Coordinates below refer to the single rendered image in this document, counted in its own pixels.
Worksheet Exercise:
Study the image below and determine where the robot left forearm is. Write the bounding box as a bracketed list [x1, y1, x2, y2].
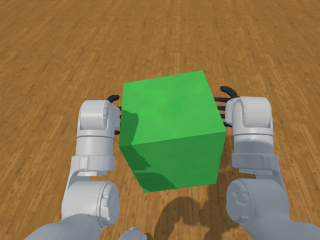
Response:
[61, 100, 120, 216]

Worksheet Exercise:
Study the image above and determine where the robot right hand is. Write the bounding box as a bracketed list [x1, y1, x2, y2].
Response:
[214, 86, 239, 128]

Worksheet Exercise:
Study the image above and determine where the left robot thigh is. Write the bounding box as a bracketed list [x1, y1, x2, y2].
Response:
[118, 229, 147, 240]

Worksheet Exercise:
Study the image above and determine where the left robot shin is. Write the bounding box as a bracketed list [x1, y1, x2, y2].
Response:
[130, 227, 141, 231]

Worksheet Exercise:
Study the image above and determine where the robot left upper arm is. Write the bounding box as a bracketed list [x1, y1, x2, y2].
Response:
[24, 180, 120, 240]

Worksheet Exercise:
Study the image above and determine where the robot right upper arm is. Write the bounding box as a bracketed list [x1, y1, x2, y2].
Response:
[226, 178, 320, 240]

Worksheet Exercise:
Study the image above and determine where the robot left hand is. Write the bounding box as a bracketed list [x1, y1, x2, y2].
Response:
[106, 95, 122, 135]

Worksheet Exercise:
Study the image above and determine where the robot right forearm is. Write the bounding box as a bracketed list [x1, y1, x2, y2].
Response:
[225, 96, 290, 214]

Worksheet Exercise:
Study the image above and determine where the carton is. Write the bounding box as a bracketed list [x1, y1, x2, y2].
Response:
[119, 70, 227, 193]

